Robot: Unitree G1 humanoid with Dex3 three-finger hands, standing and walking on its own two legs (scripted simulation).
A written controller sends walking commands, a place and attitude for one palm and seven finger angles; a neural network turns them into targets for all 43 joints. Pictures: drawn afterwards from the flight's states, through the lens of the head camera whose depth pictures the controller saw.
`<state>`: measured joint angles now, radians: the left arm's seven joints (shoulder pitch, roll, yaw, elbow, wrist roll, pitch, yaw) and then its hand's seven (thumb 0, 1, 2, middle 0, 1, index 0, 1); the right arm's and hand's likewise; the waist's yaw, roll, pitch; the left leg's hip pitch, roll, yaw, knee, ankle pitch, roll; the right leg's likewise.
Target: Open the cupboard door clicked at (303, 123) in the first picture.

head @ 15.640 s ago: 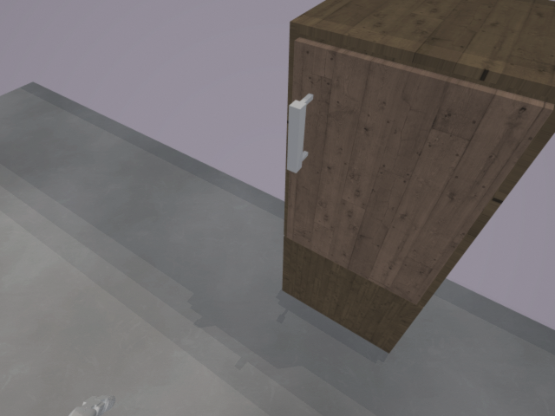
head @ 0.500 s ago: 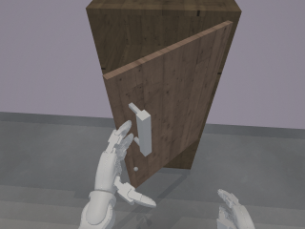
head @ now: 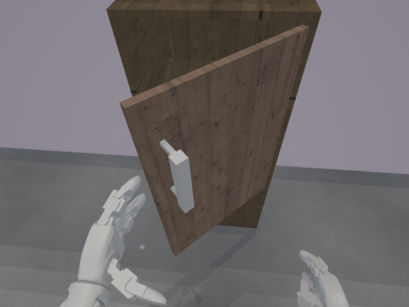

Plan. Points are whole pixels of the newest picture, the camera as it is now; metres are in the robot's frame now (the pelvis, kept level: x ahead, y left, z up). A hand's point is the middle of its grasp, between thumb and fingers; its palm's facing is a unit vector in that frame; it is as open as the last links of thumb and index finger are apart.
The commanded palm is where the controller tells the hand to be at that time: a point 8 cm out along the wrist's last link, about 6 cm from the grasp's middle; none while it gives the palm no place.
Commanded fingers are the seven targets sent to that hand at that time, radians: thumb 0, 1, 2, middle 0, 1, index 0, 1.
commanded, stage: slide the hand sideways off the handle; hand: left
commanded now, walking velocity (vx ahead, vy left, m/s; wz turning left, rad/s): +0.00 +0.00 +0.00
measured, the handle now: (176, 177) +0.33 +0.08 +0.09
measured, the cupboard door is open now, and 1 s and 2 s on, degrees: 44 44 44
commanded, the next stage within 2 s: draw the hand back to the body in 0.04 s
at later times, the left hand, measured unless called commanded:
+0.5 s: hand (103, 252) +0.18 +0.16 +0.12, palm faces -0.06 -1.00 -0.06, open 16.3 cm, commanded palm +0.16 +0.22 +0.13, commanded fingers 0.00 -0.50 0.30 -0.15 -0.30 -0.15 -0.30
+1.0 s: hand (26, 240) +0.18 +0.25 +0.15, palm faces +0.28 -0.89 -0.34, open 13.2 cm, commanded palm +0.14 +0.30 +0.18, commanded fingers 0.00 0.34 0.66 -0.18 -0.30 -0.18 -0.30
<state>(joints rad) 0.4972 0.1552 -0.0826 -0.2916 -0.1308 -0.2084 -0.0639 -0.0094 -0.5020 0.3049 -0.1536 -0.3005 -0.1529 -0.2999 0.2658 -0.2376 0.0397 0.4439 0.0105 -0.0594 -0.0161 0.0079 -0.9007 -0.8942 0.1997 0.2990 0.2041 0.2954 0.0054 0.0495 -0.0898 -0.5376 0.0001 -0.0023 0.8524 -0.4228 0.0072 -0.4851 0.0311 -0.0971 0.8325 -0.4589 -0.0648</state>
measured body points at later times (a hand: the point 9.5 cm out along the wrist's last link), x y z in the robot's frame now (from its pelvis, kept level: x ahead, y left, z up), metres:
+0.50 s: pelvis +0.00 +0.02 +0.01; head +0.00 +0.00 +0.46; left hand +0.18 +0.22 +0.12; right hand +0.18 -0.20 -0.06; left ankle +0.01 +0.12 -0.70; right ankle -0.02 -0.07 -0.70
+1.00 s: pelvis +0.00 +0.04 +0.03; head -0.02 +0.03 +0.48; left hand +0.16 +0.30 +0.17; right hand +0.18 -0.17 -0.04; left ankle +0.01 +0.12 -0.70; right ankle -0.02 -0.07 -0.70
